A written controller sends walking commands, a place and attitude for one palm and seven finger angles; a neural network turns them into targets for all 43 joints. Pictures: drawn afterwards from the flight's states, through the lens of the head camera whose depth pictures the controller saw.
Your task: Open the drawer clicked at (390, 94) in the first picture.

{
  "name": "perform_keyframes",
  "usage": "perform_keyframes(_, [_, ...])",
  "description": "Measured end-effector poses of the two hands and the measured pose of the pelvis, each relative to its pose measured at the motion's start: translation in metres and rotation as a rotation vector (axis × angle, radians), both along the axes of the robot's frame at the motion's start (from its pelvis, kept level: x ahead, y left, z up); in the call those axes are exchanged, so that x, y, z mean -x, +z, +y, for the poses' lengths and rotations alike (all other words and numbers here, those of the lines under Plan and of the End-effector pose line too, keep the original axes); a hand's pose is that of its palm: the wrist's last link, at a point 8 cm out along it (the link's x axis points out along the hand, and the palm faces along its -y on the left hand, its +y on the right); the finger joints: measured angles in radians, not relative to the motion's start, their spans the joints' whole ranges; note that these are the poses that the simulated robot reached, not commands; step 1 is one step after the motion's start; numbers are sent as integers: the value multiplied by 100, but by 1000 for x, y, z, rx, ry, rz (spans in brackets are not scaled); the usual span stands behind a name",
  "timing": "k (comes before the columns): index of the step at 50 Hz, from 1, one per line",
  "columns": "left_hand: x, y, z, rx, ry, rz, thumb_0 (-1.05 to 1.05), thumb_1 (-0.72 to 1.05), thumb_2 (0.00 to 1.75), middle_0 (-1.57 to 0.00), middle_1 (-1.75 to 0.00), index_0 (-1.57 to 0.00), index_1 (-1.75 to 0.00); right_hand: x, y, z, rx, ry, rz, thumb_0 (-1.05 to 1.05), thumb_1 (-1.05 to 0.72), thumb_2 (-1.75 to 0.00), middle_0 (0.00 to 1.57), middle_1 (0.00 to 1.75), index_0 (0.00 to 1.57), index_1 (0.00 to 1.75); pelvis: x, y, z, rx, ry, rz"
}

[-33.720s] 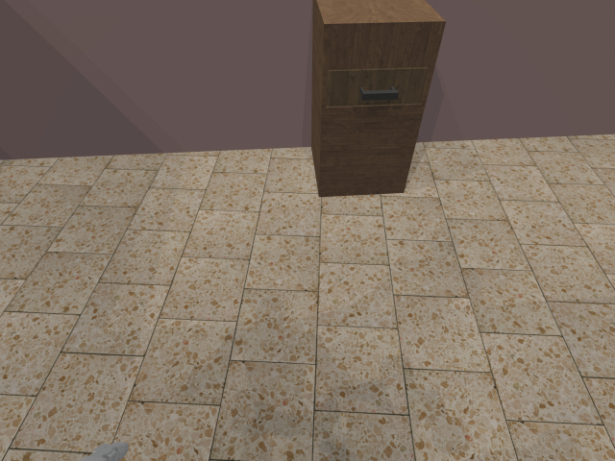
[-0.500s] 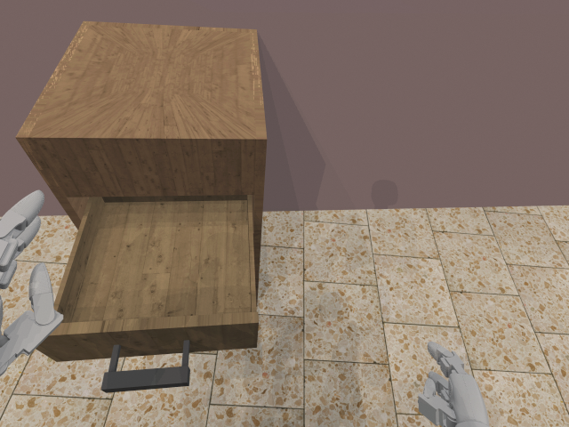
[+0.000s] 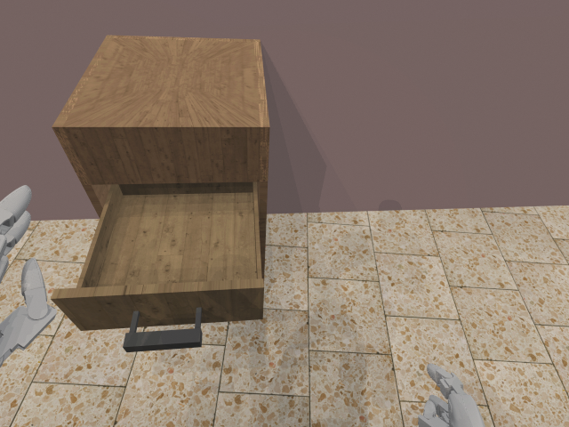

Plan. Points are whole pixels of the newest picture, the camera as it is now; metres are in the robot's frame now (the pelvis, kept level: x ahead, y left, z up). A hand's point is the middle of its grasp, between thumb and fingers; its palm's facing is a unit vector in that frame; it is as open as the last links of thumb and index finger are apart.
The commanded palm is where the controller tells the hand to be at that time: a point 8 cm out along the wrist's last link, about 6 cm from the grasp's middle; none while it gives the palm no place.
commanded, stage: step back with the hand held close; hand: left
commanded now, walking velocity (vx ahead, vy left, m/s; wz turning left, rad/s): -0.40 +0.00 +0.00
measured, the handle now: (165, 327) +0.33 +0.24 -0.20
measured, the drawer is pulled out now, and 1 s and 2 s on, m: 0.29 0.29 0.29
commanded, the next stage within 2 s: stop stepping back and stand still in 0.40 s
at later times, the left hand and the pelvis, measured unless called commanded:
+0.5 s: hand out of the picture +0.06 +0.19 +0.16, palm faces +0.35 -0.78 -0.51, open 7.4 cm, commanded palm +0.00 +0.22 +0.18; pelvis -0.13 -0.06 +0.01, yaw -1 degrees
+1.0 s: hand out of the picture -0.05 +0.17 +0.16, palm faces +0.41 -0.82 -0.40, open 7.4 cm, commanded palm -0.10 +0.21 +0.18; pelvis -0.23 -0.07 +0.00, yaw +1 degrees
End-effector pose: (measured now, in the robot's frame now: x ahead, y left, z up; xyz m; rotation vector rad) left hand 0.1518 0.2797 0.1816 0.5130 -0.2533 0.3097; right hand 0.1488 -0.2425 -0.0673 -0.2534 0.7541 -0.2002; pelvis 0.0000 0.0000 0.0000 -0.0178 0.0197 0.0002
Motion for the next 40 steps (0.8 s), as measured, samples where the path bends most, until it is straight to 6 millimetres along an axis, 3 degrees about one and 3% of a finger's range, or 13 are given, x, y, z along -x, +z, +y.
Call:
perform_keyframes(3, [8, 3, 5, -34, 19, 3, 1, 89, 90, -22, -31, -21, -30, 10, 4, 1, 11, 10, -27, 2, -91, -90, 20, 30, 21, 30, 14, 1, -2, 2, -2, 10])
perform_keyframes(6, [20, 3, -2, -18, 26, 5, 1, 89, 90, -21, -30, -21, -30, 19, 4, 2, 2, 28, -53, 1, -91, -90, 20, 30, 21, 30, 28, 1, -6, 6, -10, 29])
perform_keyframes(13, [56, -4, -49, 4, -47, 62, 1, 89, 90, -21, -30, -21, -30, 52, -13, -9, -56, 67, -66, 1, -90, -90, 20, 30, 21, 30, 77, -5, -29, 1, -42, 51])
perform_keyframes(17, [86, 13, -68, -62, -92, 53, 1, 89, 90, -22, -31, -21, -30, 83, -24, -24, -103, 52, -17, 1, -90, -90, 20, 30, 21, 30, 102, -2, -43, 32, -6, 18])
perform_keyframes(21, [116, 21, -65, -80, -31, 65, 1, 88, 90, -22, -31, -21, -30, 111, -17, -42, -115, -19, 28, 1, -90, -90, 20, 30, 21, 30, 114, 8, -51, -38, -22, 35])
perform_keyframes(26, [136, 1, -54, -25, 75, 110, 1, 89, 90, -22, -31, -21, -30, 130, -7, -56, -72, -36, 20, 2, -91, -90, 20, 30, 20, 30, 138, 13, -57, -58, -15, 50])
perform_keyframes(32, [166, -15, -63, 57, 22, 82, 1, 89, 90, -21, -30, -21, -30, 152, 6, -59, 5, 14, -5, 1, -91, -90, 20, 30, 20, 30, 175, 5, -54, -17, 37, 42])
perform_keyframes(36, [195, -1, -63, 6, -19, 41, 1, 89, 90, -22, -31, -21, -30, 172, 18, -51, -10, 26, -63, 1, -91, -90, 20, 30, 20, 30, 193, 6, -56, -53, 16, 0])
perform_keyframes(40, [217, 22, -63, -61, 1, -29, 1, 89, 90, -22, -31, -21, -30, 191, 14, -41, -69, 43, -114, 1, -91, -90, 20, 30, 20, 30, 203, 5, -59, -40, 11, -25])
